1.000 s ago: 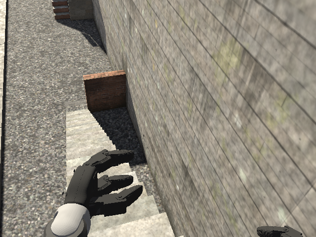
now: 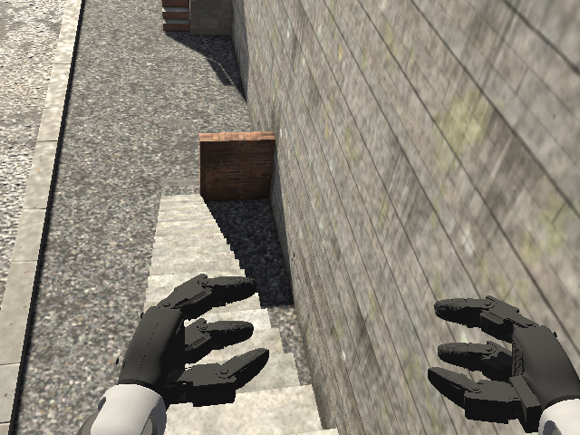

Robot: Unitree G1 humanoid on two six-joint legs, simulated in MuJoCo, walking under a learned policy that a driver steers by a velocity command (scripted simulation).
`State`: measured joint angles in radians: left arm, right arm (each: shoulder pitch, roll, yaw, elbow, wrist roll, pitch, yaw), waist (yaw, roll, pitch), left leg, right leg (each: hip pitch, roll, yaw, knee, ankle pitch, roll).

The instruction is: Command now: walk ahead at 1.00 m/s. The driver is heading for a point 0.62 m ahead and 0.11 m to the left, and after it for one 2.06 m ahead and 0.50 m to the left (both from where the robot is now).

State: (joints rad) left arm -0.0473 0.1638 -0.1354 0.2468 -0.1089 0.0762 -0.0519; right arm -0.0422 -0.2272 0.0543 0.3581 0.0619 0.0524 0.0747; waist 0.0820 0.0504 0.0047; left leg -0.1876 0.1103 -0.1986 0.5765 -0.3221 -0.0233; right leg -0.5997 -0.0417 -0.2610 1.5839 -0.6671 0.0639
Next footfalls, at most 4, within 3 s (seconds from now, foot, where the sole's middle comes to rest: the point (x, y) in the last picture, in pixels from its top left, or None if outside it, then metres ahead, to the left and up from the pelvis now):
0.92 right None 0.11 -0.20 -0.74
1.86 left None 0.58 0.13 -1.16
2.16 right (272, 404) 0.94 0.03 -1.35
2.38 left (176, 400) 0.98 0.38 -1.49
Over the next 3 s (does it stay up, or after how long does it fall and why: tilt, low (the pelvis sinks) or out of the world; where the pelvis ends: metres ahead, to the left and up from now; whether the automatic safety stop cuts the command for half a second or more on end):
stays up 1.32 0.31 -1.03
